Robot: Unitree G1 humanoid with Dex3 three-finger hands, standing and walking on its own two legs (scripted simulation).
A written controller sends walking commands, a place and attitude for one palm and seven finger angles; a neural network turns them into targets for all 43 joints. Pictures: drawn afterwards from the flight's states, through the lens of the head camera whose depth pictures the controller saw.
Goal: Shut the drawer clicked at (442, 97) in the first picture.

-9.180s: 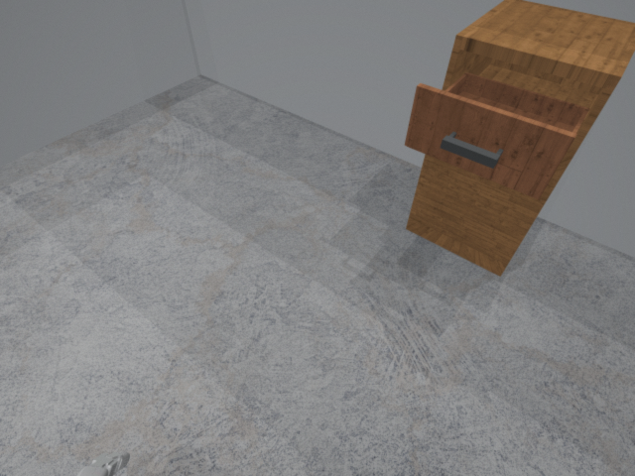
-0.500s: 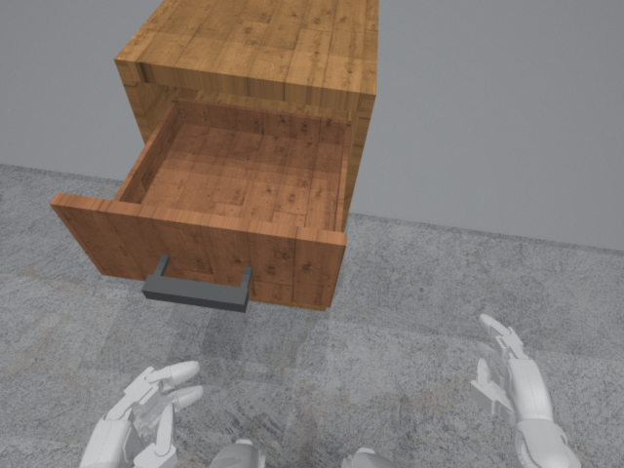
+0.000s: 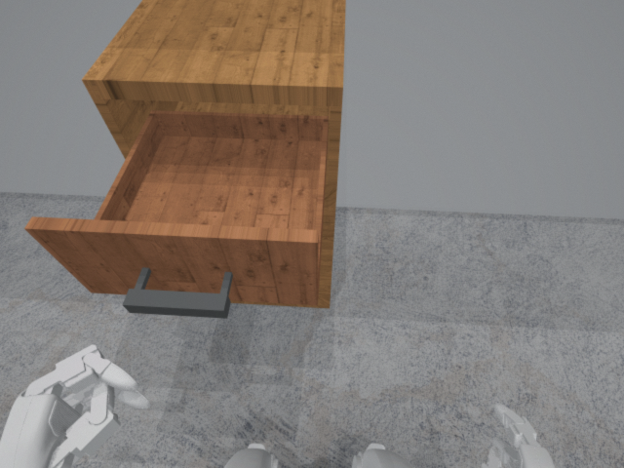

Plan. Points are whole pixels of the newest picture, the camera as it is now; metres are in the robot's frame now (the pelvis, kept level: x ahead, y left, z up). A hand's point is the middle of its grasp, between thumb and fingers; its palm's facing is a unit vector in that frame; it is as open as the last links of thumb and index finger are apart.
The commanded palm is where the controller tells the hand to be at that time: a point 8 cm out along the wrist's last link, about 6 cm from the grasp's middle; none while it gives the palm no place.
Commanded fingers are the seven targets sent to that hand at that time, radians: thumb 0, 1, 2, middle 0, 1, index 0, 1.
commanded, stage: raise the hand and make a fist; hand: left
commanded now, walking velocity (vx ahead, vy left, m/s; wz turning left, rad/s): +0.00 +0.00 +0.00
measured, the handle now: (182, 289) +0.35 +0.20 -0.01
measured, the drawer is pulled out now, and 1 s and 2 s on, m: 0.28 0.28 0.28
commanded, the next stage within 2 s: bring the fist close to the handle in 0.96 s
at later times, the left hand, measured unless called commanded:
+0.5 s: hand (146, 422) +0.17 +0.17 +0.08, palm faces -0.09 -1.00 +0.02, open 3.2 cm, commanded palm +0.14 +0.22 +0.09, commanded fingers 0.00 0.90 0.90 -1.40 -1.60 -1.40 -1.60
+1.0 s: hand (144, 405) +0.18 +0.17 +0.09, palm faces +0.01 -1.00 -0.04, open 3.2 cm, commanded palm +0.14 +0.22 +0.09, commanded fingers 0.00 0.90 0.90 -1.40 -1.60 -1.40 -1.60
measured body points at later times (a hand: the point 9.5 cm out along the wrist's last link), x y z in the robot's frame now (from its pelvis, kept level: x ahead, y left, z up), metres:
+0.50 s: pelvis +0.00 +0.06 +0.00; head +0.04 +0.06 +0.45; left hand +0.17 +0.22 +0.08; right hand +0.22 -0.14 -0.04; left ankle +0.00 +0.14 -0.67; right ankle +0.02 -0.08 -0.67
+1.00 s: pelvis +0.02 +0.04 +0.00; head +0.06 +0.03 +0.45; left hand +0.17 +0.22 +0.10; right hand +0.20 -0.19 -0.06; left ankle +0.00 +0.14 -0.67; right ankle +0.02 -0.08 -0.67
